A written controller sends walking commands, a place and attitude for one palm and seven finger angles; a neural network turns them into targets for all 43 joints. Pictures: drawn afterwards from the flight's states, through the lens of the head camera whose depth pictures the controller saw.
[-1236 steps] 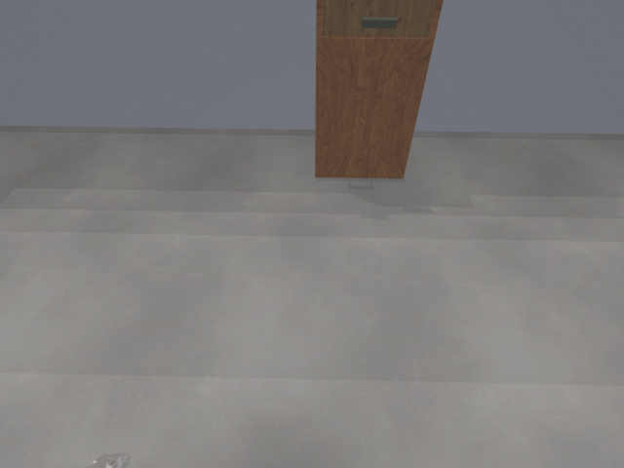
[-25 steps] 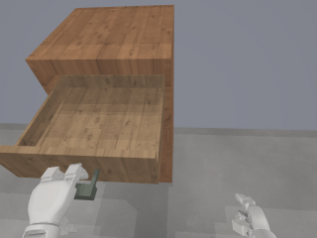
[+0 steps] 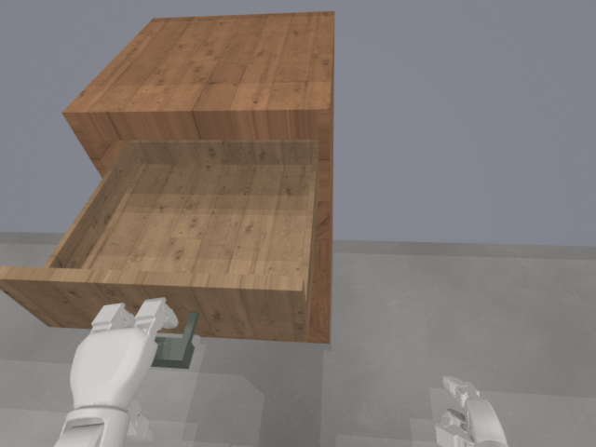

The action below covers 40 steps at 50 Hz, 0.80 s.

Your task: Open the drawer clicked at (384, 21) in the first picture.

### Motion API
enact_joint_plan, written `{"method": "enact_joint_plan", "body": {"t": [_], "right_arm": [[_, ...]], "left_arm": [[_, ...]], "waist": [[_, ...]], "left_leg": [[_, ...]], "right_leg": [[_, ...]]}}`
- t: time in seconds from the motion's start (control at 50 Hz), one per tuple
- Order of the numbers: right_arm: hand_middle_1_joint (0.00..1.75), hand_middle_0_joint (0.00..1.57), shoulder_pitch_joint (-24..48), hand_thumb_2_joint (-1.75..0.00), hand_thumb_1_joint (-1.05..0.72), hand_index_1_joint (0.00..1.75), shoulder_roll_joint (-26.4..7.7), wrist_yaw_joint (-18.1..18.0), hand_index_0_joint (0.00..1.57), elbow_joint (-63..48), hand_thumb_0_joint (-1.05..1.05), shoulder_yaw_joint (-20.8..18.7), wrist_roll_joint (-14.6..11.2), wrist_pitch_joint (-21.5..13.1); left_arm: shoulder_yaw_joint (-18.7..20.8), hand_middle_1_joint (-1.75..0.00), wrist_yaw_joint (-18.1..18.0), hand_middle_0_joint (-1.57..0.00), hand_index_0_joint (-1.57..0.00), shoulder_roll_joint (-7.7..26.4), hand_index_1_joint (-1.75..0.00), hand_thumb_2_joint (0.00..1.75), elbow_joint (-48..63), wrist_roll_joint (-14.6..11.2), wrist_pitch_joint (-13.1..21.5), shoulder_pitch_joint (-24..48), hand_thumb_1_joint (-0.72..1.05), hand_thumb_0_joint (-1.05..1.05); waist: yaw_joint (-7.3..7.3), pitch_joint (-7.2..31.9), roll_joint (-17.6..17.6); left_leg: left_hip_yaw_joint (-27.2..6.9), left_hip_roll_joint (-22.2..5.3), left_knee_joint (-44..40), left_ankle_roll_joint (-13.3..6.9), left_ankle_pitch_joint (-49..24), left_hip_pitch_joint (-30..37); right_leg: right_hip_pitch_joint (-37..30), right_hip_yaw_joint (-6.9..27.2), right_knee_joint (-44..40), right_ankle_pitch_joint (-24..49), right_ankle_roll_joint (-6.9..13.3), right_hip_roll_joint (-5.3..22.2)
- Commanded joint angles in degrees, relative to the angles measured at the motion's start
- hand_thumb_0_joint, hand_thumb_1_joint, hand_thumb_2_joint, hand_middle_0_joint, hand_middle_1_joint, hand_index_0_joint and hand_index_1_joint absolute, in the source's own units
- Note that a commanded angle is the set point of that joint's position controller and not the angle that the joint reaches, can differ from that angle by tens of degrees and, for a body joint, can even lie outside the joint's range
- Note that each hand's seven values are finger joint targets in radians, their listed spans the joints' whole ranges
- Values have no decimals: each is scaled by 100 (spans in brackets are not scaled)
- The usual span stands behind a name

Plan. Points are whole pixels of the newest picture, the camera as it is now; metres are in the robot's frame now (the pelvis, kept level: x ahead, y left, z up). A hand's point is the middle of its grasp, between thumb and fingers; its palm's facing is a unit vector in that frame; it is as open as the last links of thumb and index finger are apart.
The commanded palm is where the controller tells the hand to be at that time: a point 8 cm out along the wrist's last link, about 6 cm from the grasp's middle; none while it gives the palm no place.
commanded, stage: lift the hand off the handle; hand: left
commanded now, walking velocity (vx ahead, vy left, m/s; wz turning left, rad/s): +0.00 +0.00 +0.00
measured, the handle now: (148, 333) +0.25 +0.24 +0.03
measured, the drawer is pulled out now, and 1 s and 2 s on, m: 0.30 0.30 0.30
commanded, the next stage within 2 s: draw the hand back to the body in 1.18 s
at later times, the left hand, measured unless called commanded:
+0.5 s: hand (123, 345) +0.21 +0.23 +0.09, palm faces +0.07 -0.13 -0.99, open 13.3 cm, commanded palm +0.19 +0.23 +0.16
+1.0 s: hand (99, 304) +0.22 +0.22 +0.17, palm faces +0.11 -0.12 -0.99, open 13.8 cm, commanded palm +0.18 +0.23 +0.23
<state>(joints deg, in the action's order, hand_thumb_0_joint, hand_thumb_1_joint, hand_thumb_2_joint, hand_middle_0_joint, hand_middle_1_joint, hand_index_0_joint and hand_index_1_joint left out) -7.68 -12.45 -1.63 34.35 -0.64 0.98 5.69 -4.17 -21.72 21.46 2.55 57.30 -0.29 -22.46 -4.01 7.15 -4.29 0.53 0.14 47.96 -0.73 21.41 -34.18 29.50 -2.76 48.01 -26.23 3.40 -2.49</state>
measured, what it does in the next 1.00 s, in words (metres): stands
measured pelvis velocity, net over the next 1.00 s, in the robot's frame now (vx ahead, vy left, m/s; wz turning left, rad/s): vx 0.02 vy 0.01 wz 0.00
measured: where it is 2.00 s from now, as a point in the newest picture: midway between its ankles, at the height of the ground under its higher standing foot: outside the picture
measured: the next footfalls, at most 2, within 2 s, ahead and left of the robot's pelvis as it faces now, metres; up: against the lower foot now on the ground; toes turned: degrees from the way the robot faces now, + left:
none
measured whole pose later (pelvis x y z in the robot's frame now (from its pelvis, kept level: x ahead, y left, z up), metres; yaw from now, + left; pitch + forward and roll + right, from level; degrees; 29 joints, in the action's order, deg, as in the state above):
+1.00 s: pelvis +0.02 +0.01 +0.03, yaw +0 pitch +0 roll +0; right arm -5.4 -14.8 0.1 31.3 2.2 -1.6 6.8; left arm 0.2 -1.6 29.6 28.7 47.5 -6.0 -23.9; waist -5.7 3.3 -7.1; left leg 0.9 0.6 30.4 -1.1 15.2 -14.7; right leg 9.7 -1.7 29.0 -19.0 2.6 -2.4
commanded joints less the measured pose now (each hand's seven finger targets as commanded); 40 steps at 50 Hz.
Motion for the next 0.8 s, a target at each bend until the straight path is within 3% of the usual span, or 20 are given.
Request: {"method": "enact_joint_plan", "body": {"t": [0.0,0.08,0.16,0.32,0.38,0.4,0.5,0.6,0.64,0.68,0.78], "right_arm": [[30,20,889,-90,-90,30,-551,-67,20,-1045,0,-147,-23,-324],[30,20,924,-90,-90,30,-558,-70,20,-1061,0,-109,-20,-385],[30,20,927,-90,-90,30,-561,-24,20,-1075,0,-112,-45,-407],[30,20,975,-90,-90,30,-555,-1,20,-1113,0,-87,-47,-417],[30,20,985,-90,-90,30,-548,16,20,-1151,0,-59,-60,-422],[30,20,1008,-90,-90,30,-541,29,20,-1155,0,-71,-74,-419],[30,20,1072,-90,-90,30,-562,80,20,-1150,0,-20,-115,-338],[30,20,1112,-90,-90,30,-563,93,20,-1197,0,15,-133,-320],[30,20,1131,-90,-90,30,-549,134,20,-1225,0,24,-150,-305],[30,20,1128,-90,-90,30,-567,177,20,-1229,0,74,-175,-260],[30,20,1244,-90,-90,30,-591,215,20,-1287,0,130,-231,-151]], "left_arm": [[703,-120,-187,-30,-30,1031,-120,30,1550,-93,37,893,-50,0],[960,-120,-95,-30,-30,1271,-120,30,1818,-184,101,837,-50,0],[739,-120,7,-30,-30,1036,-120,30,1959,-239,49,895,-50,0],[715,-120,281,-30,-30,1208,-120,30,2565,-222,-48,1180,-50,0],[822,-120,408,-30,-30,1289,-120,30,2794,-290,-65,893,-50,0],[758,-120,456,-30,-30,1208,-120,30,2927,-325,-62,819,-50,0],[850,-120,713,-30,-30,1297,-120,30,2921,-405,-221,684,-50,0],[943,-120,954,-30,-30,1432,-120,30,3302,-493,-260,664,-50,0],[791,-120,1062,-30,-30,1284,-120,30,3326,-523,-311,605,-50,0],[921,-120,1207,-30,-30,1377,-120,30,3155,-574,-446,245,-50,0],[979,-120,1555,-30,-30,1515,-120,30,3350,-693,-663,367,-50,0]], "waist": [[76,648,214],[-10,797,203],[56,610,18],[-19,615,86],[-93,746,134],[-97,668,6],[-113,370,158],[-175,494,128],[-161,337,182],[-223,290,241],[-210,260,275]], "left_leg": [[-99,171,-659,-198,-804,1260],[-103,164,-766,-180,-946,1485],[-128,126,-904,-162,-1012,1646],[-131,97,-1124,-168,-1233,2052],[-119,92,-1181,-169,-1456,2179],[-122,83,-1215,-167,-1575,2225],[-125,53,-1418,-148,-1581,2249],[-98,38,-1568,-146,-1763,2464],[-82,25,-1625,-149,-1851,2493],[-82,8,-1727,-141,-1884,2423],[-49,3,-1878,-151,-2045,2493]], "right_leg": [[111,407,-1191,1208,-129,71],[-72,426,-1292,1289,-132,88],[-48,324,-1378,1223,-114,65],[-246,296,-1569,1290,-114,87],[-480,299,-1620,1542,-114,109],[-520,281,-1634,1683,-99,99],[-674,278,-1844,1702,-118,97],[-968,277,-2010,1853,-129,136],[-994,227,-2077,1944,-154,151],[-1184,222,-2124,2004,-148,150],[-1489,239,-2243,2298,-185,190]]}}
